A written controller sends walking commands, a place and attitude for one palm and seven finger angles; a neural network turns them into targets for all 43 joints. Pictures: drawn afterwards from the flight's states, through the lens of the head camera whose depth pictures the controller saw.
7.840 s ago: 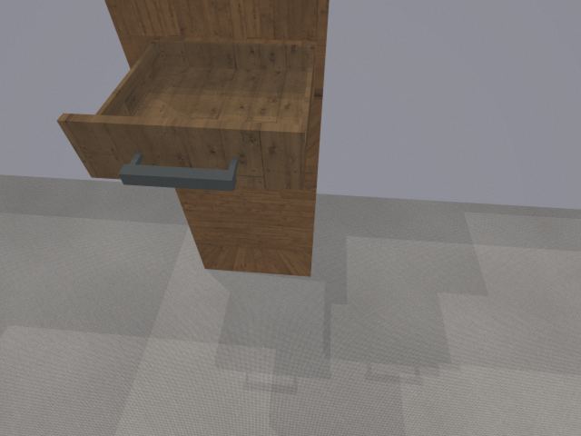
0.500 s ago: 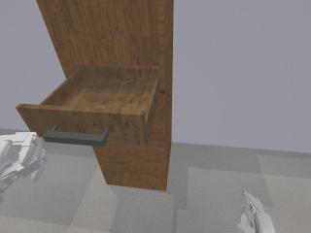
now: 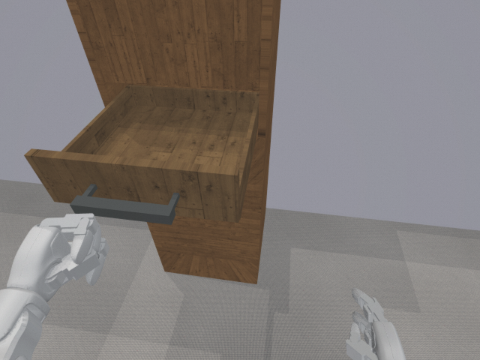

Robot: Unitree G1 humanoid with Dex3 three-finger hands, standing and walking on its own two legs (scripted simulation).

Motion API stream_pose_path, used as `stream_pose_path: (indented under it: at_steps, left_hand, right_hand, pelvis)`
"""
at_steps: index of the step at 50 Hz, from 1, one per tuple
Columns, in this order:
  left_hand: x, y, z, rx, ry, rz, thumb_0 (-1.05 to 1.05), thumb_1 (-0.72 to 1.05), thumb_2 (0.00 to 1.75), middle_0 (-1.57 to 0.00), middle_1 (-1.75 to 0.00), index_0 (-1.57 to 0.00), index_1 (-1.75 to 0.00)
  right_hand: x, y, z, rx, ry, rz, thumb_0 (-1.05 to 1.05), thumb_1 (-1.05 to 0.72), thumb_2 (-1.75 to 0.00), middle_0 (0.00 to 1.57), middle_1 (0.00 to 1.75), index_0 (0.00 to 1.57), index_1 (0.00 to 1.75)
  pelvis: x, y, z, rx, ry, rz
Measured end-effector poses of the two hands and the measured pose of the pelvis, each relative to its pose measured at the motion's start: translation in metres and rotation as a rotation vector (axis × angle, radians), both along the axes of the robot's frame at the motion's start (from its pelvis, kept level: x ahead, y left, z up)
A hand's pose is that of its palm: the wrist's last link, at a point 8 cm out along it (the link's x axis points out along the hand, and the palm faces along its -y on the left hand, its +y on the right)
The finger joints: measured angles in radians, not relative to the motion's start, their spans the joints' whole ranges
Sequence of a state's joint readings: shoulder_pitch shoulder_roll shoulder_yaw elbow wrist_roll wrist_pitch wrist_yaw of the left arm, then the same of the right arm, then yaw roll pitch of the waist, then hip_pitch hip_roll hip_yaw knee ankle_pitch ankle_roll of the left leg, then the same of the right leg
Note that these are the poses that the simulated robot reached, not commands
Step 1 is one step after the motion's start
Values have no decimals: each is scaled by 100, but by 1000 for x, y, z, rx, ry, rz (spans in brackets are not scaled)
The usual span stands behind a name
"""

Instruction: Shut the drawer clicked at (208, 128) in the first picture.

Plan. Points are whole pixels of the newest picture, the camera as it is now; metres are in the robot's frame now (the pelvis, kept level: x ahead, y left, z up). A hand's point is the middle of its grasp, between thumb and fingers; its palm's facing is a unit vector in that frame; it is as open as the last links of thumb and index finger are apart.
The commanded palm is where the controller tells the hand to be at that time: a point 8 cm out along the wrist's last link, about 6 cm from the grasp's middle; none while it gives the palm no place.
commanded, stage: bring the fist close to the handle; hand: left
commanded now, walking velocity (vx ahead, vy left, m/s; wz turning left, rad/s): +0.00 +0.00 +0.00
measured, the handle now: (128, 201) +0.34 +0.25 +0.10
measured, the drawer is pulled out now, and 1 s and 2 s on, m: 0.30 0.30 0.21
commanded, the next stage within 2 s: push the drawer shut in 0.90 s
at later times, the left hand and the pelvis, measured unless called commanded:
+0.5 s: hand (125, 250) +0.24 +0.21 +0.10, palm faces +0.03 -1.00 -0.05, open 3.3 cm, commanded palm +0.22 +0.27 +0.10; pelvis -0.01 -0.01 -0.01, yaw -1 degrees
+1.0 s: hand (120, 252) +0.24 +0.22 +0.10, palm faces +0.02 -1.00 -0.04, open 3.3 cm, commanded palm +0.22 +0.27 +0.10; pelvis -0.01 -0.01 -0.01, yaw -1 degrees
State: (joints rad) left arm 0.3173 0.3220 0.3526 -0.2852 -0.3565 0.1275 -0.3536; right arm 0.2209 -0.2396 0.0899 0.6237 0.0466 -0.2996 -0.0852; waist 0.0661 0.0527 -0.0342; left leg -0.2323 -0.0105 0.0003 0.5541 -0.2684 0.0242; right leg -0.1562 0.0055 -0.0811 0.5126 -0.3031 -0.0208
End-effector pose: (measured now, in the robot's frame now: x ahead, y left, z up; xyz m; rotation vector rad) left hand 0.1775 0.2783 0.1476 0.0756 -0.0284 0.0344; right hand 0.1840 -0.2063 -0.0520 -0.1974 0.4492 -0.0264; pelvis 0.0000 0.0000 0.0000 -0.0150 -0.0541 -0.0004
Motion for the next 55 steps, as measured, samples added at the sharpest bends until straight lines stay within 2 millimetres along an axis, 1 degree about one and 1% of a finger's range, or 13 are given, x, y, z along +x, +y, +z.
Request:
stream_pose_path:
  at_steps: [6, 20, 27, 30, 35, 42, 50, 55]
  left_hand:
    - [8, -2, -11, -15, 7, -6, 2, 90, 90, -140, -160, -140, -160]
    - [32, -13, -35, -22, 17, -17, 2, 90, 90, -140, -160, -140, -160]
    - [44, -10, -49, -25, 31, -4, 2, 90, 90, -140, -160, -140, -160]
    - [48, -10, -49, -19, 23, -6, 2, 90, 90, -140, -160, -140, -160]
    - [48, -9, -45, -16, -1, -19, 2, 90, 90, -140, -160, -140, -160]
    - [42, -4, -49, -28, 17, -7, 2, 90, 90, -140, -160, -140, -160]
    - [38, -4, -50, -36, 4, -12, 2, 90, 90, -140, -160, -140, -160]
    - [44, -4, -49, -38, 2, -13, 2, 90, 90, -140, -160, -140, -160]
  right_hand:
    - [-10, -5, -6, -14, 38, -25, 2, -90, -90, 21, 30, 20, 30]
    - [-41, -32, -18, -41, 105, -111, 2, -90, -90, 21, 30, 20, 30]
    - [-51, -43, -27, -45, 142, -136, 2, -90, -90, 21, 30, 20, 30]
    - [-54, -47, -30, -45, 152, -143, 2, -90, -90, 20, 30, 20, 30]
    - [-54, -52, -31, -37, 147, -153, 2, -90, -90, 20, 30, 20, 30]
    - [-47, -54, -31, -35, 130, -151, 2, -90, -90, 20, 30, 20, 30]
    - [-37, -50, -27, -40, 108, -131, 2, -90, -90, 20, 30, 20, 30]
    - [-34, -45, -26, -40, 104, -124, 2, -90, -90, 20, 30, 20, 30]
  pelvis:
    - [-3, 2, -1, 0, 8, 0]
    - [-10, -3, -4, 5, 27, -10]
    - [-12, -9, -7, 7, 48, -15]
    - [-12, -11, -8, 7, 55, -17]
    - [-9, -14, -9, 10, 65, -23]
    - [-8, -15, -11, 9, 71, -23]
    - [-9, -14, -12, 6, 71, -17]
    - [-11, -12, -12, 3, 67, -11]
